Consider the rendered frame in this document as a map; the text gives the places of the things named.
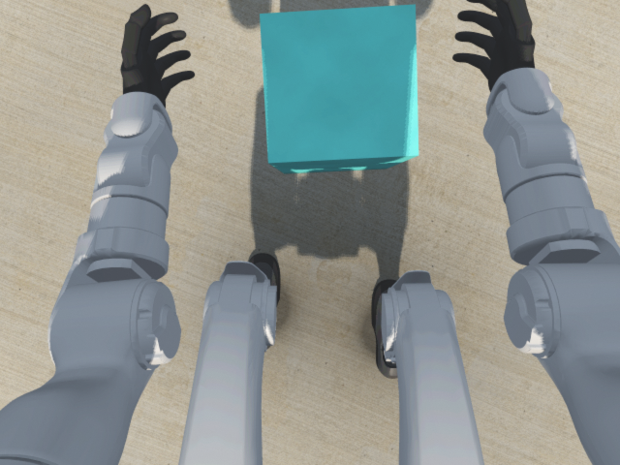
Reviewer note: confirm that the right robot forearm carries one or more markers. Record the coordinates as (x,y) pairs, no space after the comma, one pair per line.
(552,217)

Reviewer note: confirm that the robot right hand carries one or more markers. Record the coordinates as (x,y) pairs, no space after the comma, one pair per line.
(512,45)

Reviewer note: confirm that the robot left shin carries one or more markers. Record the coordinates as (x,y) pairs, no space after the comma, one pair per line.
(233,267)

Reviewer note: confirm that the robot left hand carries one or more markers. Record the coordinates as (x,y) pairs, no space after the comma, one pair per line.
(140,69)

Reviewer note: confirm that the right robot upper arm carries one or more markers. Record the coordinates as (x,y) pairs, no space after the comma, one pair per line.
(567,315)

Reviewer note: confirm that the carton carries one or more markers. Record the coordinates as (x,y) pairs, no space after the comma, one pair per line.
(340,88)

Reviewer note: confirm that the left robot upper arm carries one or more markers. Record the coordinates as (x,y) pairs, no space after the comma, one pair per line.
(106,340)

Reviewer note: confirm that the robot shin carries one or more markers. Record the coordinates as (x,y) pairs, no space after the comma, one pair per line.
(233,267)
(421,276)

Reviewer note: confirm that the left robot forearm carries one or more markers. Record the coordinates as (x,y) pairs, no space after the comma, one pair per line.
(125,238)

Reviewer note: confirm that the robot right shin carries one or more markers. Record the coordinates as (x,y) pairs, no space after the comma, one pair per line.
(421,276)

